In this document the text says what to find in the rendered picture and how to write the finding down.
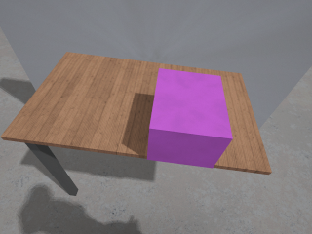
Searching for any carton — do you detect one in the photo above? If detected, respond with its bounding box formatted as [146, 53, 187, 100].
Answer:
[147, 68, 233, 169]

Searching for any table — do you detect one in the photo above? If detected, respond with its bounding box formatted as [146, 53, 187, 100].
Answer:
[0, 52, 272, 196]

